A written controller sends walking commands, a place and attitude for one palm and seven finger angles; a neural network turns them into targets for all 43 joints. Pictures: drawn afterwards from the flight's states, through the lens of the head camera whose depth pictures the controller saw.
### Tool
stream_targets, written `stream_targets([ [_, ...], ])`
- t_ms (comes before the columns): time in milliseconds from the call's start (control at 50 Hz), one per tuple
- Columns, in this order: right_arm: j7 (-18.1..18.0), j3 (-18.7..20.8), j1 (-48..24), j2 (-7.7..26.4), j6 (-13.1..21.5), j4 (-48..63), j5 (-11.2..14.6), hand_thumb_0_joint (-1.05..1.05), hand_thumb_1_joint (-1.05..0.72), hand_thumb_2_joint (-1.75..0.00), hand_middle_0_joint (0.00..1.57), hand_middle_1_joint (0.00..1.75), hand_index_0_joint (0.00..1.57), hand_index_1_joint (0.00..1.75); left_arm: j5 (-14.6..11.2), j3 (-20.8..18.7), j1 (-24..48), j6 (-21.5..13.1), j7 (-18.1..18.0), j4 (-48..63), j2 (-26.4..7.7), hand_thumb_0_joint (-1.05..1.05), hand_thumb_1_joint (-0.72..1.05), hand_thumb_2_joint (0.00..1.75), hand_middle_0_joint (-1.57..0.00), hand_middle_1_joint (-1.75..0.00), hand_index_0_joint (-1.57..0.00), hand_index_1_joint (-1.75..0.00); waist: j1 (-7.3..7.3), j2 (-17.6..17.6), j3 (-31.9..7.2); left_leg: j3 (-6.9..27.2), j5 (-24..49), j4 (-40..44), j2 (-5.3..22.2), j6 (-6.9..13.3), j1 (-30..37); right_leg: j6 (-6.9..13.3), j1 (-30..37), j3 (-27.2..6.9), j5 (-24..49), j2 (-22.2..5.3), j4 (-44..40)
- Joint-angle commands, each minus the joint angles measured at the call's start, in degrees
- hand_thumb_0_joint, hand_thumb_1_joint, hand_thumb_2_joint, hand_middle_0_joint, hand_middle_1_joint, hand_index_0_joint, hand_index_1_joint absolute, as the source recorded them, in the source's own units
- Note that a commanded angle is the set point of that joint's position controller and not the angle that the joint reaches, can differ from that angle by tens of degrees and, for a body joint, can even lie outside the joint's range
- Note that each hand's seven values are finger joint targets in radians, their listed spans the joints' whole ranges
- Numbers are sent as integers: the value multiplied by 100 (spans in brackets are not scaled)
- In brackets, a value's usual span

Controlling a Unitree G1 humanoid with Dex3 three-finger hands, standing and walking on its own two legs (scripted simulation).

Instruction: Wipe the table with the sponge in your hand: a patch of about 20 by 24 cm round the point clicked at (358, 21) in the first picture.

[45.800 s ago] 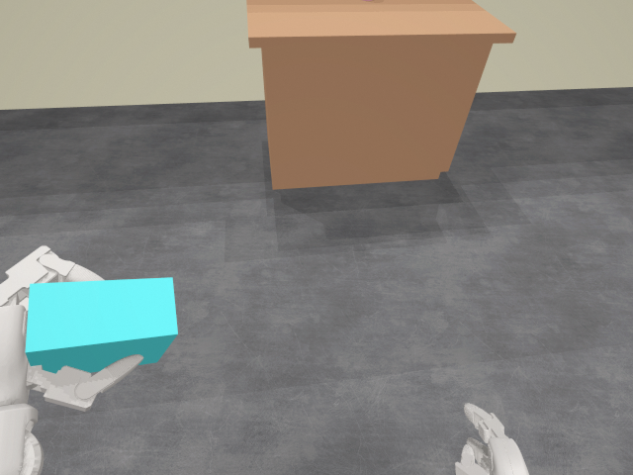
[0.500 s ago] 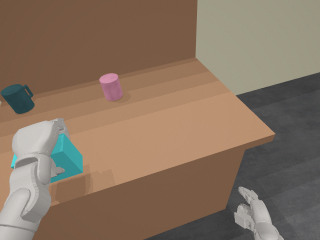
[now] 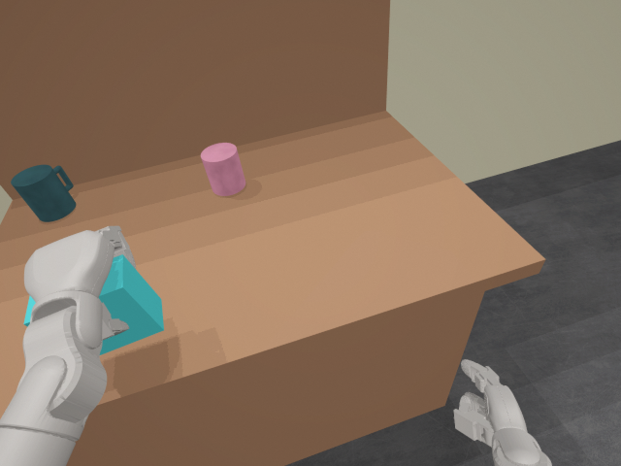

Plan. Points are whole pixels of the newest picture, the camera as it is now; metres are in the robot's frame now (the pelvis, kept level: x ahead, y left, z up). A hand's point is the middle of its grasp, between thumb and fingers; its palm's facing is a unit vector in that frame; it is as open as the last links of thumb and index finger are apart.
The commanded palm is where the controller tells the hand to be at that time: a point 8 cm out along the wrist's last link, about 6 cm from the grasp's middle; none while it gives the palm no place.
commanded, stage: move the sponge above the wiping area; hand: left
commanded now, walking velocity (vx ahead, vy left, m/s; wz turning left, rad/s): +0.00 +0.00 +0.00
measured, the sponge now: (108, 316) +0.25 +0.32 +0.08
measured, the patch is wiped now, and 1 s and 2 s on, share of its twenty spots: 0.00 0.00 0.00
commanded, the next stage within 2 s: none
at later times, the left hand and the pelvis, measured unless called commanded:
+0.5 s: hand (123, 296) +0.26 +0.29 +0.12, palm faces +0.08 -0.13 -0.99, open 9.9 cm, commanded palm +0.22 +0.27 +0.19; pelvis +0.01 +0.00 +0.00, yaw +0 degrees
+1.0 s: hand (134, 315) +0.25 +0.27 +0.10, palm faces -0.08 -0.12 -0.99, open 9.8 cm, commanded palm +0.23 +0.28 +0.19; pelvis +0.00 -0.01 +0.00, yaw +0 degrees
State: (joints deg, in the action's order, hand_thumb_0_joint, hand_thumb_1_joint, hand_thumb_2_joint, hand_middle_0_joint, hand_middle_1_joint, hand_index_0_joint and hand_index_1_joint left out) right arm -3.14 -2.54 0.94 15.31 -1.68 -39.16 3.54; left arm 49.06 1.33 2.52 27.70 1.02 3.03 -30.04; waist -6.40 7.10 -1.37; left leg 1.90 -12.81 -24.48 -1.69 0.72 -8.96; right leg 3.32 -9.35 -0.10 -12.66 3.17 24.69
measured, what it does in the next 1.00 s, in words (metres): stands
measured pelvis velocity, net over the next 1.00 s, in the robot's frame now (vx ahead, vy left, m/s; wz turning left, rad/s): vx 0.00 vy -0.01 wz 0.00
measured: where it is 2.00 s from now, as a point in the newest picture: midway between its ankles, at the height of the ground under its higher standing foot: outside the picture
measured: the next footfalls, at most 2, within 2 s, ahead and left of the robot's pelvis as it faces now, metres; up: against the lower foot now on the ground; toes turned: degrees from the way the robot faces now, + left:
none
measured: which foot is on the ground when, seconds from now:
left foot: down 0.00-1.00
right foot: down 0.00-1.00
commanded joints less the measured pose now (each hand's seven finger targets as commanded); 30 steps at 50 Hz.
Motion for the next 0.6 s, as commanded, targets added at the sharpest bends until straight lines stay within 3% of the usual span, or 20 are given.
stream_targets([
  [0,-25,130,-1436,517,350,1231,53,0,-90,-90,20,30,20,30,119,288,974,-43,346,1258,-503,0,10,130,-120,-160,-120,-160,83,-723,-826,213,827,254,-14,216,91,26,155,-305,570,-239,-397],
  [40,-37,122,-1346,517,345,1239,-3,0,-90,-90,20,30,20,30,363,178,1391,-235,375,1565,-821,0,10,130,-120,-160,-120,-160,86,-679,-973,266,861,272,-8,231,212,40,155,-318,512,-213,-380],
  [80,-82,117,-1404,473,403,1295,-82,0,-90,-90,20,30,20,30,570,-365,1875,-555,191,2279,-1454,0,10,130,-120,-160,-120,-160,-61,-411,-1347,331,1068,228,-4,241,477,128,310,-516,612,-123,-302],
  [100,-101,129,-1244,411,447,1311,-126,0,-90,-90,20,30,20,30,649,-447,1913,-695,48,2347,-1453,0,10,130,-120,-160,-120,-160,-107,-344,-1579,299,1204,197,-10,236,500,126,450,-381,650,-141,-234],
  [140,-115,152,-1116,399,441,1155,-177,0,-90,-90,20,30,20,30,765,-648,1983,-866,-260,2129,-1482,0,10,130,-120,-160,-120,-160,-135,-219,-1490,338,1439,245,4,161,546,201,419,-425,794,-60,-273],
  [180,-74,159,-1241,433,430,1058,-167,0,-90,-90,20,30,20,30,832,-1033,2094,-781,-564,2070,-1812,0,10,130,-120,-160,-120,-160,-237,142,-1406,370,1470,282,-3,112,552,314,400,-710,761,11,-321],
  [200,-42,171,-1191,350,427,1060,-153,0,-90,-90,20,30,20,30,729,-759,2095,-674,-681,1927,-1358,0,10,130,-120,-160,-120,-160,-204,34,-1449,270,1579,256,9,105,497,285,466,-485,888,-41,-283],
  [220,-10,178,-1215,388,404,997,-110,0,-90,-90,20,30,20,30,651,-871,1955,-552,-762,1661,-1445,0,10,130,-120,-160,-120,-160,-200,-33,-1313,269,1606,267,17,52,436,290,416,-566,913,-54,-316],
  [260,31,165,-1389,402,313,963,-56,0,-90,-90,20,30,20,30,360,-712,1722,-266,-732,1429,-1191,0,10,130,-120,-160,-120,-160,-196,-150,-1155,211,1527,317,-2,44,366,217,489,-512,1012,-127,-401],
  [280,38,138,-1555,455,286,931,-17,0,-90,-90,20,30,20,30,295,-915,1608,-108,-684,1281,-1392,0,10,130,-120,-160,-120,-160,-227,-158,-1005,236,1411,368,-29,36,317,257,464,-658,890,-93,-428],
  [300,48,120,-1577,442,242,999,-13,0,-90,-90,20,30,20,30,190,-500,1505,50,-552,1189,-928,0,10,130,-120,-160,-120,-160,-164,-231,-959,145,1338,362,-20,64,228,180,486,-429,932,-157,-438],
  [360,61,123,-1570,503,131,1074,42,0,-90,-90,20,30,20,30,96,-250,880,358,-158,1095,-765,0,10,130,-120,-160,-120,-160,-96,-553,-880,140,1338,302,-21,95,126,95,464,-426,1161,-203,-394],
  [400,91,79,-1604,485,116,1212,80,0,-90,-90,20,30,20,30,37,255,654,458,121,1266,-252,0,10,130,-120,-160,-120,-160,-6,-578,-834,136,1326,256,-2,146,116,85,380,-321,1202,-202,-363],
  [440,87,86,-1525,506,124,1272,78,0,-90,-90,20,30,20,30,109,375,834,367,301,1550,-362,0,10,130,-120,-160,-120,-160,78,-655,-981,177,1250,196,-5,199,178,49,349,-353,1174,-212,-340],
  [480,42,80,-1571,522,142,1304,24,0,-90,-90,20,30,20,30,294,-35,962,221,327,1931,-952,0,10,130,-120,-160,-120,-160,11,-604,-1189,212,1252,142,-23,233,294,89,421,-552,1152,-172,-278],
  [500,27,79,-1464,481,172,1367,-20,0,-90,-90,20,30,20,30,417,-22,1169,92,321,2180,-986,0,10,130,-120,-160,-120,-160,-4,-622,-1445,191,1387,85,-47,258,327,69,564,-443,1275,-203,-189],
  [520,3,97,-1375,492,176,1311,-74,0,-90,-90,20,30,20,30,605,-412,1348,-67,240,2327,-1458,0,10,130,-120,-160,-120,-160,-54,-559,-1593,207,1565,41,-48,254,424,98,618,-528,1407,-184,-154],
  [540,-16,81,-1359,455,175,1324,-121,0,-90,-90,20,30,20,30,696,-419,1484,-202,160,2443,-1469,0,10,130,-120,-160,-120,-160,-78,-439,-1573,214,1648,58,-58,242,447,113,641,-518,1453,-176,-165],
  [560,-41,105,-1248,448,199,1291,-153,0,-90,-90,20,30,20,30,783,-705,1614,-357,22,2517,-1737,0,10,130,-120,-160,-120,-160,-119,-447,-1655,233,1678,35,-49,224,496,143,654,-600,1425,-148,-164],
  [580,-70,109,-1312,479,252,1272,-180,0,-90,-90,20,30,20,30,815,-1152,1693,-477,-151,2759,-2179,0,10,130,-120,-160,-120,-160,-230,-151,-1696,294,1661,45,-54,225,572,228,701,-814,1354,-78,-189],
])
